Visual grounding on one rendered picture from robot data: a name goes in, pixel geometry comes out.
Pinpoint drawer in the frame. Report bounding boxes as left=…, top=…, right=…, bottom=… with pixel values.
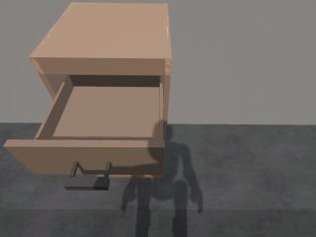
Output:
left=3, top=74, right=165, bottom=175

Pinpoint cabinet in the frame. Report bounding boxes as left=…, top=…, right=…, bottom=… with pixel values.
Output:
left=29, top=2, right=172, bottom=178

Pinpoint handle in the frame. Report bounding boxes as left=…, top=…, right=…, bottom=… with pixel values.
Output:
left=63, top=161, right=112, bottom=191

